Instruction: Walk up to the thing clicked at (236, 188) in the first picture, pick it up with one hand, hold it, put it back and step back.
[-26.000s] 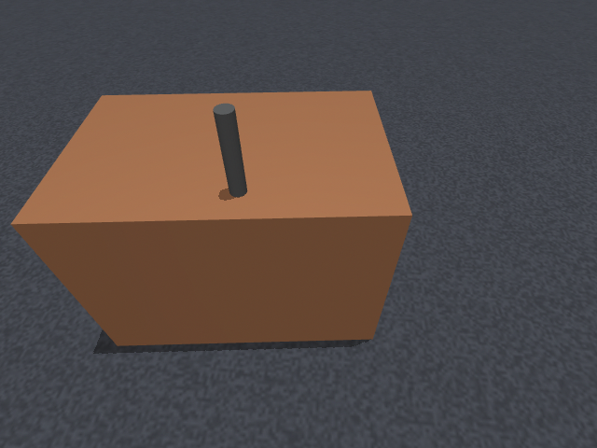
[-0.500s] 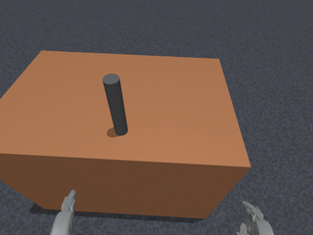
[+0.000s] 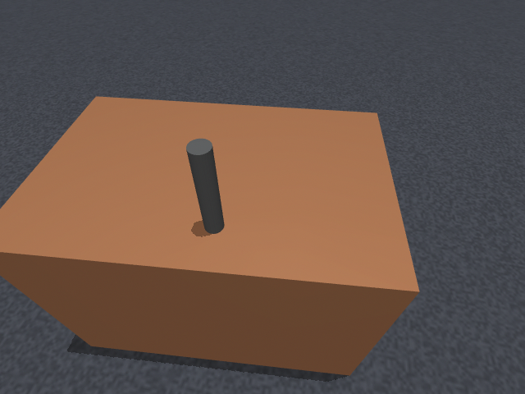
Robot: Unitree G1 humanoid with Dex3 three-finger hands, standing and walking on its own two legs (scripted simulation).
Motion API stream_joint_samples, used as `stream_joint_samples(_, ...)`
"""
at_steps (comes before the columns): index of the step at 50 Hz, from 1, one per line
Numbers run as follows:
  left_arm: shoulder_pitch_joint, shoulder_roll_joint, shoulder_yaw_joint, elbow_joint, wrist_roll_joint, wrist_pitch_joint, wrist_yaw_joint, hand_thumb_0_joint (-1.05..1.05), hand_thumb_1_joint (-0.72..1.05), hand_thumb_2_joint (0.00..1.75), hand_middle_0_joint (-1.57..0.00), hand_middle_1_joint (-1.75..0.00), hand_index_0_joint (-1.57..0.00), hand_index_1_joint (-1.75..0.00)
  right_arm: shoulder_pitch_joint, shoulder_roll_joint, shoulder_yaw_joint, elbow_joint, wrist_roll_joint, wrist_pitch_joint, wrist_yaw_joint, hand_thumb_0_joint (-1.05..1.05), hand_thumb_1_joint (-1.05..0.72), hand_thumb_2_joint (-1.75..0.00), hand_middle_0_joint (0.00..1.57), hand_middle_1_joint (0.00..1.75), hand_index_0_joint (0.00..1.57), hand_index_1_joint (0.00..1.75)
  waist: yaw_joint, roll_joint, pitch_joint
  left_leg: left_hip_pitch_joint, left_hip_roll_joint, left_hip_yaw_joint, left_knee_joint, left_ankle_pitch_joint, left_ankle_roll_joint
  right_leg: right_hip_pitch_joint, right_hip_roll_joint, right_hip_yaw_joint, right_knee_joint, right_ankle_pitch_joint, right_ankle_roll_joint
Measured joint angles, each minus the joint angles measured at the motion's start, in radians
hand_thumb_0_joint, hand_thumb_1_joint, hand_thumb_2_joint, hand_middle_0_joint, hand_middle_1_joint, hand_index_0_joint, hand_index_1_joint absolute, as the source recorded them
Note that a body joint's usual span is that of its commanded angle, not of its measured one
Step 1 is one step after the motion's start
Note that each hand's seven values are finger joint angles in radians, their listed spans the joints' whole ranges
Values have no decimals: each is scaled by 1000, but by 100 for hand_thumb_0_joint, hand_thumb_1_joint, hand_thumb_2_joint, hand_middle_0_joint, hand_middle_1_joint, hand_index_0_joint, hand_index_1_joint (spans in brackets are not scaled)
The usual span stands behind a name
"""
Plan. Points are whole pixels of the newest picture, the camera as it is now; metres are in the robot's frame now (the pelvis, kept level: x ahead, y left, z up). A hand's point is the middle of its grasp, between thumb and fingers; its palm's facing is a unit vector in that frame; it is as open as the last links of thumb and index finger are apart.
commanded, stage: stand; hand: left
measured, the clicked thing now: (207, 191) +0.49 +0.14 +0.01
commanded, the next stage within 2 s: none
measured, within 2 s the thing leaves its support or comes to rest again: neither
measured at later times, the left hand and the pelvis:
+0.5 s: hand out of the picture +0.05 +0.25 -0.13, palm faces +0.02 -0.94 -0.34, open 8.2 cm; pelvis -0.01 +0.00 +0.03, yaw +0 degrees
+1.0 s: hand out of the picture +0.05 +0.24 -0.13, palm faces +0.02 -0.94 -0.34, open 7.4 cm; pelvis -0.01 -0.01 +0.03, yaw +0 degrees
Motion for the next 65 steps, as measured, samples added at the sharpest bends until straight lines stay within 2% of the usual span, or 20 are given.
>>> stream_joint_samples(3,-18,-9,-7,50,-6,0,1,0,-53,8,-8,-9,-9,-9,-9,5,7,36,3,1,0,0,-91,-90,20,30,20,30,-3,4,4,35,-1,-1,-54,30,-1,36,-2,-3,-51,27,2)
stream_joint_samples(7,-48,-15,-11,103,-13,1,1,0,-37,23,-13,-18,-14,-17,-14,17,20,83,3,2,4,0,-91,-90,21,30,20,30,-1,6,4,79,1,-4,-126,71,-2,84,0,-8,-125,66,4)
stream_joint_samples(13,-80,-15,-14,160,-15,-5,-3,0,1,58,-18,-26,-19,-25,-21,28,28,136,7,1,9,0,-91,-90,21,30,21,30,0,5,2,129,4,-6,-212,120,-3,138,3,-12,-214,115,4)
stream_joint_samples(17,-94,-13,-13,189,-18,-8,-5,0,30,73,-19,-28,-20,-28,-25,27,28,158,8,-2,9,0,-91,-90,21,30,21,30,0,4,2,151,5,-5,-250,141,-3,160,3,-12,-251,135,5)
stream_joint_samples(22,-109,-10,-10,215,-19,-7,-6,1,62,83,-20,-29,-21,-29,-33,19,27,176,10,-4,7,0,-91,-90,21,30,21,30,2,6,5,171,5,-4,-284,161,-4,177,3,-13,-280,152,6)
stream_joint_samples(27,-117,-7,-10,233,-19,-5,-8,1,79,87,-20,-30,-21,-29,-45,13,28,183,12,0,8,0,-91,-90,21,30,21,30,4,9,8,180,6,-4,-305,174,-6,185,4,-13,-298,163,4)
stream_joint_samples(37,-121,-7,-11,252,-21,-6,-10,1,89,89,-20,-30,-21,-30,-63,3,31,186,15,2,9,0,-91,-90,21,30,21,30,6,15,11,191,14,-3,-333,186,-10,194,11,-14,-322,174,0)
stream_joint_samples(65,-140,-9,-7,241,-27,-4,-18,1,90,90,-20,-30,-21,-30,-78,-10,43,188,17,-2,10,0,-91,-90,21,30,21,30,3,22,9,206,27,7,-372,194,-18,194,24,-6,-340,174,-7)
